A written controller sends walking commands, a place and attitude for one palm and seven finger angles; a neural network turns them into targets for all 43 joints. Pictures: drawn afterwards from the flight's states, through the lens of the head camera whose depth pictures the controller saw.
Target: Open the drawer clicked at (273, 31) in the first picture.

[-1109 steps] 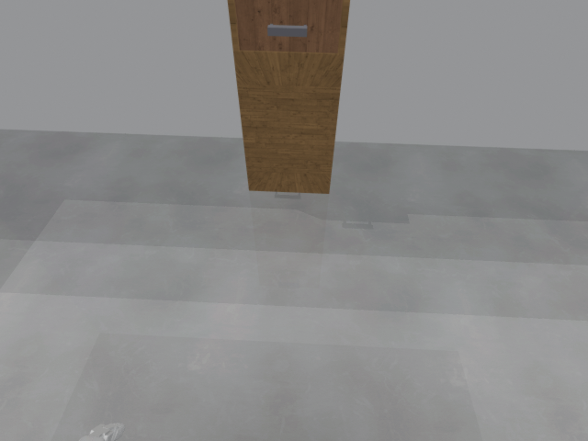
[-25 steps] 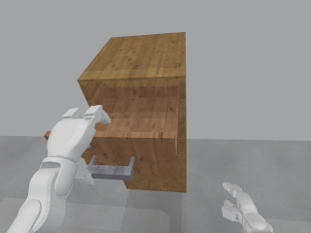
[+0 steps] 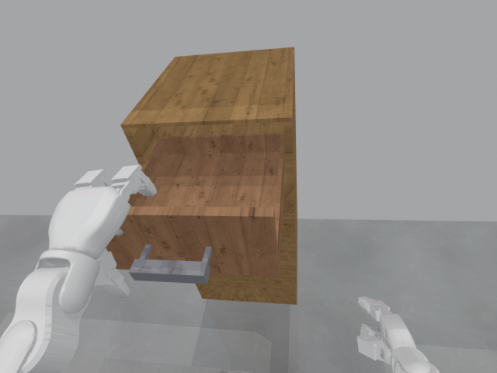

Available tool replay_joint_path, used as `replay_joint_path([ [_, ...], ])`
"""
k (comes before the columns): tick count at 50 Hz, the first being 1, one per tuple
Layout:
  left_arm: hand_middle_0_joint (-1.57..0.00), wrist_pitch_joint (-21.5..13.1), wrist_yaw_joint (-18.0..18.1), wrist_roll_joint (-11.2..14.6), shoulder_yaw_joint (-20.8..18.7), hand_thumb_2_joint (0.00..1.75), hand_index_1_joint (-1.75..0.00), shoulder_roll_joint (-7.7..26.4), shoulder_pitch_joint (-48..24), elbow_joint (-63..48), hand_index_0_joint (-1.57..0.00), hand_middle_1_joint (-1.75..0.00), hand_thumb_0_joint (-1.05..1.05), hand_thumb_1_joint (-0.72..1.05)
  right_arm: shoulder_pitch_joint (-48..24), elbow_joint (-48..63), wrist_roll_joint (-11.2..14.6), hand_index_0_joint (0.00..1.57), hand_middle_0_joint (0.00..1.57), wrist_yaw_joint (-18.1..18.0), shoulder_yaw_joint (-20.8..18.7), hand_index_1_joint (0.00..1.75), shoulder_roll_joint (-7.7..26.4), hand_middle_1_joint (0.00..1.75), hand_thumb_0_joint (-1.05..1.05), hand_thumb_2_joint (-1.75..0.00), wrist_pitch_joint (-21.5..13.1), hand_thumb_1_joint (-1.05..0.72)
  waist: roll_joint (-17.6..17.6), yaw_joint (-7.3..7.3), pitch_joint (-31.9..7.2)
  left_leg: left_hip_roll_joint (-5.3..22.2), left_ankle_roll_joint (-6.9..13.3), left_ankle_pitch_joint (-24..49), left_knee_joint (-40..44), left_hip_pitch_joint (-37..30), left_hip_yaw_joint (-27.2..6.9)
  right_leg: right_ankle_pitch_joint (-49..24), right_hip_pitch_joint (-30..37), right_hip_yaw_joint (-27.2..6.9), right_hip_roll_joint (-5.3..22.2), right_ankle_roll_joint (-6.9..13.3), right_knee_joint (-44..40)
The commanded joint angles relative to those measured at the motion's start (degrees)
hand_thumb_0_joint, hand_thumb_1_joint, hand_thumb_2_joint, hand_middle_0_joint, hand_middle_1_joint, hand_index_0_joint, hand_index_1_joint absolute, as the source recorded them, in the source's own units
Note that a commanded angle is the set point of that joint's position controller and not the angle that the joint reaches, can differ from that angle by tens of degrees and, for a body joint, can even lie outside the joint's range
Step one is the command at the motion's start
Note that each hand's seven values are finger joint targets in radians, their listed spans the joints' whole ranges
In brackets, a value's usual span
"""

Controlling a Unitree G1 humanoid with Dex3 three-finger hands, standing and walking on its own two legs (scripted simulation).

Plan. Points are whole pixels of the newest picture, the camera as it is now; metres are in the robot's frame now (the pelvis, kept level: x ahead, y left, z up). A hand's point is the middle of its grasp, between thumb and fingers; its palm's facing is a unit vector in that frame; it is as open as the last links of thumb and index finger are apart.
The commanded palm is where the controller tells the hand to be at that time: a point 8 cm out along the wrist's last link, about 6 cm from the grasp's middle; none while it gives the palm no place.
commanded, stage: draw the hand back to the body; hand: left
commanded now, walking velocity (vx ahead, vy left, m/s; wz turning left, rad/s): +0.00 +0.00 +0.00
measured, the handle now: (173, 260) +0.29 +0.20 +0.03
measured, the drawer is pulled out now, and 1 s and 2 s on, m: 0.28 0.28 0.28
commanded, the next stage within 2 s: step back with the hand held close in 1.36 s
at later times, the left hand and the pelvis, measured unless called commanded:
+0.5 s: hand (107, 240) +0.22 +0.21 +0.19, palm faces +0.31 -0.79 -0.53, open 13.6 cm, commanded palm +0.17 +0.25 +0.22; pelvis +0.01 +0.01 +0.00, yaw +1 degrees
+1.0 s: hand (81, 233) +0.21 +0.24 +0.20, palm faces +0.39 -0.82 -0.41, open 10.0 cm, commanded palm +0.16 +0.29 +0.22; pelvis +0.03 +0.01 +0.00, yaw +0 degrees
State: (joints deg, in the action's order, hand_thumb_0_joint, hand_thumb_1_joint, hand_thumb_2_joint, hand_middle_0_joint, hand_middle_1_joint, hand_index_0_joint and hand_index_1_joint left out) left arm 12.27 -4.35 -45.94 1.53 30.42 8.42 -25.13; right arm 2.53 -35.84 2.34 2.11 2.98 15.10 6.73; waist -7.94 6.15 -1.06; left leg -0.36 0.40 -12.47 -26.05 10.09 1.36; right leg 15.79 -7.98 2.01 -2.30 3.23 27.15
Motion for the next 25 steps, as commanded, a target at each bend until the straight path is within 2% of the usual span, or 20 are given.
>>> replay_joint_path([
  [1, -0.3, -0.45, 2.17, 0.92, -9.6, 0.3, -1.2, 10.74, -9.41, -11.62, -0.3, -1.2, 0.0, -0.5, -14.75, 11.29, 0.66, 0.2, 0.2, -0.45, -1.37, 0.3, 3.89, 0.3, 0.0, -0.9, -3.82, -0.9, 5.41, 0.0, -6.27, -0.98, 1.12, 8.65, 1.53, -1.98, -0.91, -8.59, -0.7, -4.15, 2.38, -2.42, -6.14],
  [3, -0.3, -1.12, 1.77, -0.26, -7.51, 0.3, -1.2, 9.61, -9.73, -11.33, -0.3, -1.2, 0.0, -0.5, -13.31, 10.92, 0.23, 0.2, 0.2, -0.78, -1.63, 0.3, 3.75, 0.3, 0.0, -0.9, -4.11, -0.9, 5.73, -0.32, -6.64, -1.18, 1.39, 8.75, 1.5, -2.59, -0.92, -7.73, -1.46, -3.59, 2.48, -2.62, -6.34],
  [5, -0.3, -2.11, 1.85, -0.62, -8.57, 0.3, -1.2, 11.08, -7.98, -13.81, -0.3, -1.2, 0.0, -0.5, -12.79, 11.52, -0.09, 0.2, 0.2, -1.08, -1.72, 0.3, 4.04, 0.3, 0.0, -0.9, -4.39, -0.9, 5.81, 0.15, -8.4, -1.34, 1.59, 9.52, 1.07, -3.26, -1.01, -9.13, -0.81, -3.64, 2.65, -2.74, -6.12],
  [6, -0.3, -2.64, 2.19, 0.47, -10.22, 0.3, -1.2, 12.37, -7.67, -16.28, -0.3, -1.2, 0.0, -0.5, -13.92, 12.15, 0.24, 0.2, 0.2, -1.23, -1.46, 0.3, 4.2, 0.3, 0.0, -0.9, -4.99, -0.9, 4.53, 0.05, -9.02, -1.01, 1.41, 8.86, 0.8, -3.46, -1.35, -8.94, -0.34, -3.95, 2.67, -2.43, -5.95],
  [7, -0.3, -3.14, 2.34, -0.8, -9.94, 0.3, -1.2, 12.17, -6.9, -16.22, -0.3, -1.2, 0.0, -0.5, -12.38, 12.08, -0.29, 0.2, 0.2, -1.21, -1.29, 0.3, 3.77, 0.3, 0.0, -0.9, -4.96, -0.9, 5.23, 0.59, -10.55, -1.27, 1.49, 9.58, 0.64, -3.4, -1.19, -8.9, -0.09, -3.28, 2.86, -2.56, -5.58],
  [8, -0.3, -3.6, 2.65, -0.76, -10.24, 0.3, -1.2, 12.15, -5.98, -15.29, -0.3, -1.2, 0.0, -0.5, -12.42, 11.57, -0.36, 0.2, 0.2, -1.48, -1.51, 0.3, 3.83, 0.3, 0.0, -0.9, -4.84, -0.9, 5.96, 0.15, -8.61, -1.21, 1.52, 9.99, 0.81, -3.51, -1.32, -9.67, -0.77, -3.32, 2.71, -2.52, -5.98],
  [10, -0.3, -4.3, 3.32, -0.76, -11.89, 0.3, -1.2, 12.89, -4.21, -15.86, -0.3, -1.2, 0.0, -0.5, -11.58, 11.87, -0.58, 0.2, 0.2, -1.47, -1.55, 0.3, 4.04, 0.3, 0.0, -0.9, -4.8, -0.9, 6.8, 0.7, -8.38, -1.15, 1.46, 10.62, 0.55, -3.36, -1.32, -10.9, -1.06, -2.98, 2.79, -2.61, -5.81],
  [11, -0.3, -4.24, 3.78, 0.19, -14.77, 0.3, -1.2, 14.77, -3.5, -15.71, -0.3, -1.2, 0.0, -0.5, -12.84, 11.86, -0.1, 0.2, 0.2, -1.42, -1.4, 0.3, 4.24, 0.3, 0.0, -0.9, -5.23, -0.9, 5.03, 0.71, -8.28, -0.72, 1.17, 9.88, 0.68, -3.09, -1.71, -10.08, -0.84, -3.45, 2.39, -2.09, -5.77],
  [12, -0.3, -4.39, 3.8, -0.19, -13.82, 0.3, -1.2, 13.79, -3.63, -14.96, -0.3, -1.2, 0.0, -0.5, -11.43, 11.67, -0.55, 0.2, 0.2, -1.37, -1.26, 0.3, 3.74, 0.3, 0.0, -0.9, -4.98, -0.9, 4.98, 0.96, -8.49, -1.08, 1.25, 10.0, 0.73, -2.73, -1.41, -9.55, -0.75, -2.75, 2.74, -2.28, -5.58],
  [13, -0.3, -4.41, 4.02, 0.11, -15.02, 0.3, -1.2, 14.3, -2.4, -12.66, -0.3, -1.2, 0.0, -0.5, -10.99, 11.1, -0.46, 0.2, 0.2, -1.48, -1.61, 0.3, 3.78, 0.3, 0.0, -0.9, -4.77, -0.9, 6.78, 0.72, -6.66, -0.87, 1.11, 9.69, 0.92, -2.29, -1.39, -9.28, -1.46, -2.67, 2.57, -2.38, -5.78],
  [15, -0.3, -4.07, 4.07, 0.72, -15.71, 0.3, -1.2, 14.45, -1.65, -11.74, -0.3, -1.2, 0.0, -0.5, -11.12, 11.29, -0.24, 0.2, 0.2, -1.44, -1.68, 0.3, 4.15, 0.3, 0.0, -0.9, -4.42, -0.9, 6.23, 0.87, -5.48, -0.88, 0.99, 9.59, 1.09, -1.7, -1.44, -9.26, -1.95, -2.4, 2.48, -2.46, -5.78],
  [16, -0.3, -3.74, 3.93, 1.8, -16.62, 0.3, -1.2, 14.7, -1.64, -12.44, -0.3, -1.2, 0.0, -0.5, -12.94, 11.69, 0.24, 0.2, 0.2, -1.35, -1.49, 0.3, 4.17, 0.3, 0.0, -0.9, -4.86, -0.9, 4.79, 0.77, -5.43, -0.67, 0.88, 8.97, 1.14, -1.74, -1.84, -8.88, -1.8, -2.89, 2.15, -2.09, -5.8],
  [17, -0.3, -3.92, 3.6, 1.42, -15.88, 0.3, -1.2, 14.56, -1.73, -12.61, -0.3, -1.2, 0.0, -0.5, -11.28, 11.6, -0.18, 0.2, 0.2, -1.35, -1.58, 0.3, 4.21, 0.3, 0.0, -0.9, -4.68, -0.9, 4.67, 0.88, -7.52, -0.97, 1.03, 10.15, 0.92, -1.88, -1.49, -10.03, -0.69, -2.26, 2.52, -2.29, -5.21],
  [18, -0.3, -3.85, 3.33, 1.94, -15.68, 0.3, -1.2, 13.98, 0.34, -12.46, -0.3, -1.2, 0.0, -0.5, -11.02, 11.91, 0.0, 0.2, 0.2, -1.39, -1.79, 0.3, 4.17, 0.3, 0.0, -0.9, -4.63, -0.9, 6.0, 0.66, -6.92, -0.87, 1.09, 10.72, 0.74, -2.27, -1.4, -11.3, -1.0, -2.25, 2.62, -2.56, -5.22],
  [19, -0.3, -12.13, 5.59, 42.82, -14.45, 0.32, -1.18, -7.63, -5.43, -18.67, -0.3, -1.18, 0.0, -0.47, -6.38, 15.08, -0.17, 0.2, 0.2, -2.81, -1.82, 0.3, -0.38, 0.3, 0.0, -0.9, -9.05, -0.9, 13.4, -5.16, -1.81, 0.85, 2.75, 6.01, 0.19, -8.16, -0.9, -11.27, -3.72, -0.67, 1.6, -2.01, -8.19],
  [20, -0.29, -15.44, 7.57, 44.02, -18.96, 0.33, -1.15, -1.35, 2.48, -12.99, -0.29, -1.15, 0.0, -0.43, -4.96, 12.73, -0.98, 0.2, 0.2, -3.69, -1.61, 0.3, 1.57, 0.3, 0.0, -0.9, -11.76, -0.9, 15.18, -3.92, -2.14, 1.8, 2.48, 3.68, 0.62, -8.53, -1.21, -8.56, -3.82, -1.32, 1.81, -2.11, -7.84],
  [21, -0.29, -16.57, 7.93, 44.62, -17.94, 0.34, -1.13, -3.17, 6.76, -11.91, -0.29, -1.13, 0.0, -0.4, -6.3, 12.28, -1.1, 0.2, 0.2, -3.64, -1.02, 0.3, 1.42, 0.3, 0.0, -0.9, -13.17, -0.9, 13.65, -3.64, 0.22, 1.62, 2.12, 1.84, 1.38, -7.63, -2.02, -6.27, -4.96, -1.43, 1.29, -1.8, -8.0],
  [22, -0.29, -17.89, 8.37, 48.06, -19.62, 0.36, -1.11, -3.37, 8.81, -15.35, -0.29, -1.11, 0.0, -0.36, -4.45, 12.33, -1.3, 0.2, 0.2, -4.39, -1.33, 0.3, 1.76, 0.3, 0.0, -0.9, -13.27, -0.9, 13.24, -3.2, -2.37, 1.78, 1.98, 3.04, 2.46, -7.97, -1.83, -6.08, -3.06, -0.37, 2.29, -2.0, -8.65],
  [23, -0.29, -19.49, 8.99, 49.16, -20.52, 0.37, -1.09, -1.93, 5.73, -20.0, -0.29, -1.09, 0.0, -0.32, -4.51, 12.26, -1.22, 0.2, 0.2, -4.99, -1.55, 0.3, 1.9, 0.3, 0.0, -0.9, -14.14, -0.9, 11.24, -3.14, -3.68, 1.91, 1.79, 4.03, 2.69, -8.49, -1.72, -6.47, -2.26, -0.84, 3.0, -2.24, -8.7],
  [25, -0.28, -22.25, 10.62, 49.49, -22.4, 0.4, -1.04, -0.05, 3.79, -25.01, -0.28, -1.04, 0.0, -0.26, -3.29, 11.63, -1.94, 0.2, 0.2, -5.71, -1.72, 0.3, 1.96, 0.3, 0.0, -0.9, -16.08, -0.9, 3.59, -2.47, -6.99, 1.66, 1.39, 6.5, 2.82, -9.32, -1.48, -8.9, -0.12, -1.51, 3.62, -1.92, -8.09],
])
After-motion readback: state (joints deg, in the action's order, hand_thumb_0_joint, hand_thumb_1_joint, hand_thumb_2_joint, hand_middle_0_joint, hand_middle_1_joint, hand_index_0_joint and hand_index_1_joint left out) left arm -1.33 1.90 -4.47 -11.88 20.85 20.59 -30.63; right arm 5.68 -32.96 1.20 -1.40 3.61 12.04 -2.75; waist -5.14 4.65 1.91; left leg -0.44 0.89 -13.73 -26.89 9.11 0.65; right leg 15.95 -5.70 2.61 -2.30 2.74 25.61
